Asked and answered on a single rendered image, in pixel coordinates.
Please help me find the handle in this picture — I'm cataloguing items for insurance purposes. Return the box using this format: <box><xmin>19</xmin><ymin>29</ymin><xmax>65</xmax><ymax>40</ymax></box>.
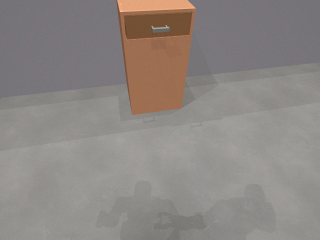
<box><xmin>151</xmin><ymin>25</ymin><xmax>170</xmax><ymax>33</ymax></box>

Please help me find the cabinet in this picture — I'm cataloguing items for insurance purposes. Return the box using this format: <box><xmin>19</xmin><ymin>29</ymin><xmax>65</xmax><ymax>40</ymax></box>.
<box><xmin>116</xmin><ymin>0</ymin><xmax>196</xmax><ymax>115</ymax></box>

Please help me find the drawer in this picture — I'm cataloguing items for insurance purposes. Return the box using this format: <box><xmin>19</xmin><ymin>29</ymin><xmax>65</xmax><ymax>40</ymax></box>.
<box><xmin>124</xmin><ymin>12</ymin><xmax>192</xmax><ymax>40</ymax></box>

